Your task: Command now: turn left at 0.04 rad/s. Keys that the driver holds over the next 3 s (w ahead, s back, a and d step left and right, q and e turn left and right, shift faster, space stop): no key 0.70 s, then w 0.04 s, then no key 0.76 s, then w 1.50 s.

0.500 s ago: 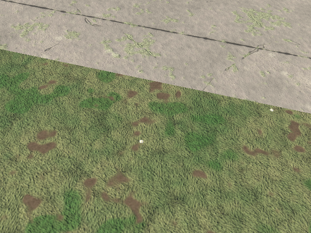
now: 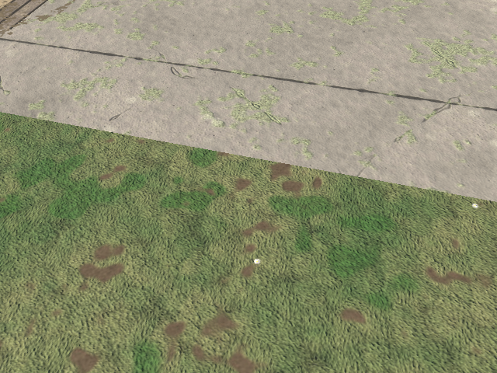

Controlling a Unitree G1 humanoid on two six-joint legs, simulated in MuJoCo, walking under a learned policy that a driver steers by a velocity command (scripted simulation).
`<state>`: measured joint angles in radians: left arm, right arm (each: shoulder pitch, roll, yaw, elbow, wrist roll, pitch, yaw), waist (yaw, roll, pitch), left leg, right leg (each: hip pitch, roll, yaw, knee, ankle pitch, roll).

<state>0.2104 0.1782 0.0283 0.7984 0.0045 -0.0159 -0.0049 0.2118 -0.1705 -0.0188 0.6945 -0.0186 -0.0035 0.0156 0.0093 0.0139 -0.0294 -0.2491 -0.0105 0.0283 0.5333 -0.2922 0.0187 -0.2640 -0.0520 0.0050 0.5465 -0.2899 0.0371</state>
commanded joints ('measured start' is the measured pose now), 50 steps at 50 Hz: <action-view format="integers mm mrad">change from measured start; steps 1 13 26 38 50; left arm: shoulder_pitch -22 9 55 98 172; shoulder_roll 93 97 95 98 85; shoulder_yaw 17 12 12 13 -11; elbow -55 -22 43 116 178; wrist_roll -1 2 2 -13 -2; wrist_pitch -16 -5 3 14 6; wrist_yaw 3 17 35 50 30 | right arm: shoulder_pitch -24 40 96 144 190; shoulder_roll -71 -101 -108 -125 -92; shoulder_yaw -22 -29 -28 -36 -8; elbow -67 -1 99 196 277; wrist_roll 0 4 8 24 18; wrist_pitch -10 -6 -7 2 -3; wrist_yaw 1 -24 -47 -58 -46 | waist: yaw -8 -7 -8 -16 -14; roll -53 -12 -18 23 -25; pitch -32 -5 29 105 41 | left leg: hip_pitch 31 27 41 -2 76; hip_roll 49 60 59 59 52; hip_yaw -60 -49 -41 -66 -18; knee -76 -86 -123 -174 -117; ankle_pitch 177 211 199 -205 314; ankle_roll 56 35 26 70 16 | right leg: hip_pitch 17 52 55 -29 101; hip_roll -27 -9 2 51 11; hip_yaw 40 30 20 -21 19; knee -89 -103 -137 -98 -138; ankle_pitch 209 242 210 -132 371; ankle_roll -77 -85 -76 -95 -89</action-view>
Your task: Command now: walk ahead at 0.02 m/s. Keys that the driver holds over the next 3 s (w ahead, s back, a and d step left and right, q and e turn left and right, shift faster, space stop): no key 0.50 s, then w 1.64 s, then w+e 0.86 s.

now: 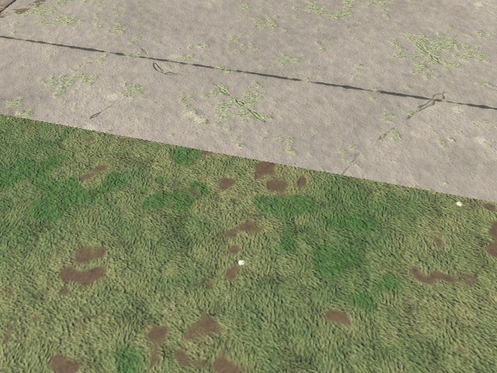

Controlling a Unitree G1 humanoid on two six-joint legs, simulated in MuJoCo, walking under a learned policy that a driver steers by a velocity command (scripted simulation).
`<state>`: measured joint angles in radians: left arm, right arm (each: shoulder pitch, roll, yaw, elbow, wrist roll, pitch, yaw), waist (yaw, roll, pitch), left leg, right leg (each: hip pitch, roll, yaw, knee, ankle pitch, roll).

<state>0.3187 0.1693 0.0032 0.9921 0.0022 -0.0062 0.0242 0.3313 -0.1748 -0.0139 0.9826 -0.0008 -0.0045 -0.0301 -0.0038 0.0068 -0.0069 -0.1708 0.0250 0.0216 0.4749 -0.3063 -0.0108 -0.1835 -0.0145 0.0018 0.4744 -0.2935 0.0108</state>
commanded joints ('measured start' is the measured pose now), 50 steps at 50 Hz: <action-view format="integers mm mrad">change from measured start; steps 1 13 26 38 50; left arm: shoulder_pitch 65 78 114 50 234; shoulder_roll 93 80 70 46 51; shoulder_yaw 13 5 -1 -5 -16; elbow -12 28 59 -34 20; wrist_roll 0 2 -1 -26 -1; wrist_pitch -1 10 16 -71 -66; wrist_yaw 1 12 15 -16 -17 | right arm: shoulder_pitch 72 78 118 235 -166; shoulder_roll -88 -79 -67 -141 -83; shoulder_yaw -12 -2 3 -29 1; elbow -6 50 94 56 -188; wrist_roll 0 -1 1 31 46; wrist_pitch -1 7 8 -61 -132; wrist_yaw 0 -3 -11 9 75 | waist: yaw -1 -1 0 -32 11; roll -17 -5 -4 114 -56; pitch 20 49 53 132 199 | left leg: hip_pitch -1 -9 -27 -70 -879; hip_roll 17 18 3 189 92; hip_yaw -10 -6 4 -375 -23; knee -63 -106 -126 -167 879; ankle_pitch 326 278 108 -431 -8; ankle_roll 45 36 43 228 76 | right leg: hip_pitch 22 20 5 -341 222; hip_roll -26 -18 -1 9 -196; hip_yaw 21 14 1 25 182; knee -70 -109 -126 164 -371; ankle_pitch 372 310 118 -211 347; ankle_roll -61 -53 -55 -120 -184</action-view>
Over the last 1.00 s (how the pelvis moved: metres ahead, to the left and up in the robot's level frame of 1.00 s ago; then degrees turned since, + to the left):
0.03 -0.02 0.00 -1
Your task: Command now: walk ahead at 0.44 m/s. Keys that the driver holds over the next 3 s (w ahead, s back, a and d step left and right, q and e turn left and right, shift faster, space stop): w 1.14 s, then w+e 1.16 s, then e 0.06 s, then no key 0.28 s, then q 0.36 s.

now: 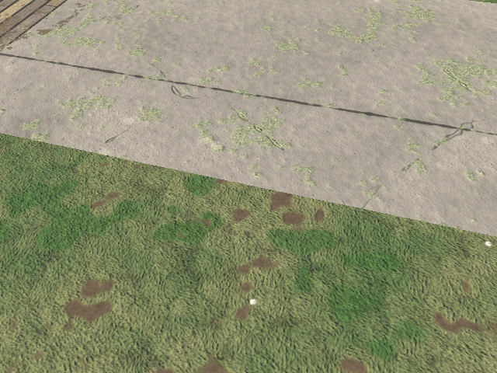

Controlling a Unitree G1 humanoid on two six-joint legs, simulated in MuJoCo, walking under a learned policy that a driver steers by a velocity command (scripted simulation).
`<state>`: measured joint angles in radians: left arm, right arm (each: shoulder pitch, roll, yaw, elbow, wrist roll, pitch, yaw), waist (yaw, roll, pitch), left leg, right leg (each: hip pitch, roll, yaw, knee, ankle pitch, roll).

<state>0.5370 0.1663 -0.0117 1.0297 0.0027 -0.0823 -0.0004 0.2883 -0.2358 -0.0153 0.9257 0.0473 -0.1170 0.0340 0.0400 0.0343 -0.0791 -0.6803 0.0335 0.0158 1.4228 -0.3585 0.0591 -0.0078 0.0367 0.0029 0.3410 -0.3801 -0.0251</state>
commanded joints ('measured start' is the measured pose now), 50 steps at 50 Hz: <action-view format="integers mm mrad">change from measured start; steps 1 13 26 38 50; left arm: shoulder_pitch -10 135 -345 -326 -236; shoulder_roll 61 4 142 225 211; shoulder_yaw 0 -8 55 100 97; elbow -28 -116 -265 -280 -214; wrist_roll -4 3 -7 -17 -1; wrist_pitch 9 -28 -2 -33 -40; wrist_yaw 22 -2 16 -31 -18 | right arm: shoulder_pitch -146 200 23 71 -47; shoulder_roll -5 -263 -159 -189 -90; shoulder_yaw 11 -81 -51 -67 -50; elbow -148 -130 -70 -34 -120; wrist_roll -9 -64 -50 -30 -41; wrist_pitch -17 30 -4 59 47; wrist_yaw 15 -21 -23 -42 -41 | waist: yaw -39 -149 -34 24 -56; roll -91 265 -3 30 -83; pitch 273 -373 135 26 71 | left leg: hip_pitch -275 1085 437 679 -14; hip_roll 81 395 164 169 118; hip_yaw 13 -823 -125 -49 -76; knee -183 -1093 -1341 -936 -395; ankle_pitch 119 99 266 639 204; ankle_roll -8 312 189 83 -44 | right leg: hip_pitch -47 -524 -709 -316 -138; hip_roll -213 73 -213 -54 -268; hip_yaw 125 136 51 -58 160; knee -268 1067 606 136 -202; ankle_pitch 427 -120 399 286 466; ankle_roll -134 0 28 -69 -222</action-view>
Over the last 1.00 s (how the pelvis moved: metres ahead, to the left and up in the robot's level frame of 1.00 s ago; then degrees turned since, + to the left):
0.11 -0.02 0.00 0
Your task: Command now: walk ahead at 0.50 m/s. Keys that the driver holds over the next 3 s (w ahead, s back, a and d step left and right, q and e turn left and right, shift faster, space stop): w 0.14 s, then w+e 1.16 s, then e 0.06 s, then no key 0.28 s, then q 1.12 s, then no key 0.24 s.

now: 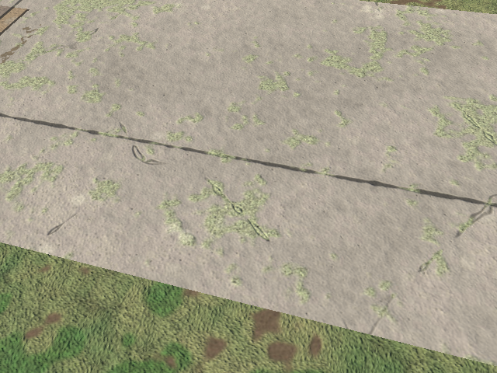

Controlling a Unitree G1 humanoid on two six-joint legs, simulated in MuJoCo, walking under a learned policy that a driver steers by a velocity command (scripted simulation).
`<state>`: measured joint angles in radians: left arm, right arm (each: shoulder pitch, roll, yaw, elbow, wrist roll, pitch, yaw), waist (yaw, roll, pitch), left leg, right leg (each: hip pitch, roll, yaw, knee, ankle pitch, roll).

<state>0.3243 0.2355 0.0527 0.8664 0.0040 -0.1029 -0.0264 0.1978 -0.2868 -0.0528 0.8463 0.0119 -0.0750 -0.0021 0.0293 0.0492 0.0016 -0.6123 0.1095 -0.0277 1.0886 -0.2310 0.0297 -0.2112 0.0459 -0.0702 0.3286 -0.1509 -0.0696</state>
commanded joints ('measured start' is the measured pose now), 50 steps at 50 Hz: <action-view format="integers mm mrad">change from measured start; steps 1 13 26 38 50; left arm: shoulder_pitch -9 97 2 -324 -93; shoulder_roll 145 182 68 52 139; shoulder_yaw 34 50 45 27 62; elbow -43 35 -54 -195 -190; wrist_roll -4 -29 -38 -26 -14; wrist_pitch -16 27 65 67 29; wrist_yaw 13 42 42 -18 -2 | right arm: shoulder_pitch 8 -261 -12 102 -36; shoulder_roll -36 -41 -53 -144 -122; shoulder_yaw -13 -13 -39 -69 -46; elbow -51 -136 -7 48 -67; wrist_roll -8 7 -25 -3 -4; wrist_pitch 4 -39 -57 -13 -74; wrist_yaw -5 41 11 -19 -3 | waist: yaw -36 19 -17 -106 -23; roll -95 -130 44 -6 -72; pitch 0 70 -4 105 -95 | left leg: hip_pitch -107 -3 445 653 -76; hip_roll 41 -44 168 196 21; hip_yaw -30 -1 -73 201 -65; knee -118 -588 -948 -927 106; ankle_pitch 122 216 171 301 -103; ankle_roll -21 9 150 117 -10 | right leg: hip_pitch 80 233 -435 -517 182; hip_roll -274 -305 -198 -164 -259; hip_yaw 217 213 181 51 490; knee -197 -100 837 363 -61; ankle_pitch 246 201 -86 123 108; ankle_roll -174 -115 27 15 -231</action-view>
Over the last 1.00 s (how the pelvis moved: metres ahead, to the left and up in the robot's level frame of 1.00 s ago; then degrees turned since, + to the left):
0.55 -0.05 0.01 -1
